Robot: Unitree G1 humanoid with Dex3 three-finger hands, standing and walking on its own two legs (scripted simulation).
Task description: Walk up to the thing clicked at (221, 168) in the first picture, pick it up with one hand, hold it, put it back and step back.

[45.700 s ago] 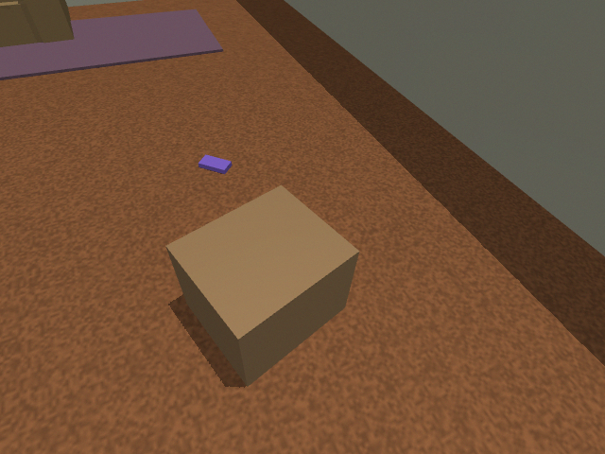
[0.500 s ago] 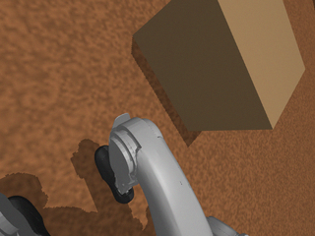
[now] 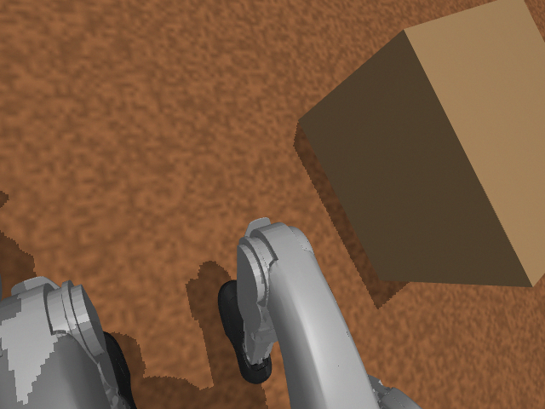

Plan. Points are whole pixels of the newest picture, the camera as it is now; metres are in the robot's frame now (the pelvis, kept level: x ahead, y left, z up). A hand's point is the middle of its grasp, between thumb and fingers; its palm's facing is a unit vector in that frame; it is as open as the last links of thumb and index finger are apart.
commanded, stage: settle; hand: left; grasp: from above
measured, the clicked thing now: out of the picture +0.44 +0.34 -0.23
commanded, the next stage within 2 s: lift in 0.06 s
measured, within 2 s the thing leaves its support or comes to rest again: neither
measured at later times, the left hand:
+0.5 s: hand out of the picture +0.45 +0.32 -0.12, palm faces -0.22 -0.37 -0.90, open 10.4 cm
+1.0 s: hand out of the picture +0.36 +0.30 +0.06, palm faces -0.22 -0.36 -0.90, open 10.4 cm
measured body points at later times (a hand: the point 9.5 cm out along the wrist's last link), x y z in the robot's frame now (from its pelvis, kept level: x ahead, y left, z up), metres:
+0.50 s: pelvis +0.01 -0.01 +0.02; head +0.23 +0.05 +0.41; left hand +0.46 +0.33 -0.07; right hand +0.05 -0.26 -0.09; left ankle +0.07 +0.13 -0.30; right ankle +0.11 -0.12 -0.30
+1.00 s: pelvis +0.01 -0.01 +0.17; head +0.15 +0.02 +0.60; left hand +0.37 +0.31 +0.12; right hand +0.15 -0.26 +0.05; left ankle +0.07 +0.13 -0.30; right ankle +0.11 -0.12 -0.30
